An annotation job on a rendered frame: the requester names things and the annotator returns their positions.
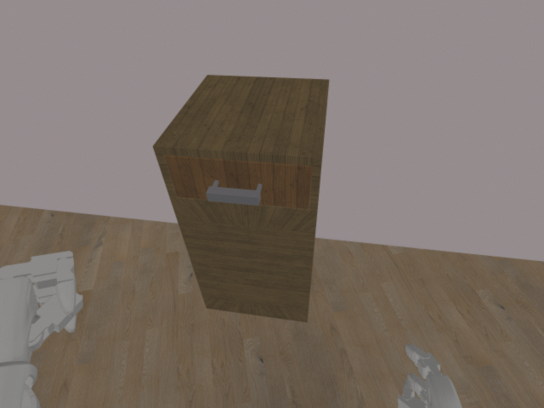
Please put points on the drawer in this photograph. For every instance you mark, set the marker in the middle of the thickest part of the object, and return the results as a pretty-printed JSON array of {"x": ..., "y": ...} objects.
[{"x": 283, "y": 185}]

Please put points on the handle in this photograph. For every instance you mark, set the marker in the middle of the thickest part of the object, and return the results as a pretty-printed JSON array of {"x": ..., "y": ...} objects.
[{"x": 230, "y": 195}]

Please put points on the robot right hand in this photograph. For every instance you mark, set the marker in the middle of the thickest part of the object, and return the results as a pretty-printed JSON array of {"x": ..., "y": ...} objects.
[{"x": 437, "y": 392}]

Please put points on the left robot forearm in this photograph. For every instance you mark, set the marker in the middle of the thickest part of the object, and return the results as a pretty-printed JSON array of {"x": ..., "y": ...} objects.
[{"x": 16, "y": 381}]

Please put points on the cabinet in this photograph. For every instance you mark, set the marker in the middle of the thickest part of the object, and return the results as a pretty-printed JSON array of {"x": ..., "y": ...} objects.
[{"x": 254, "y": 260}]

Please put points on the robot left hand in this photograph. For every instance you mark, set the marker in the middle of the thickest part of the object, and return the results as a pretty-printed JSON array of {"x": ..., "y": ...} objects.
[{"x": 55, "y": 290}]

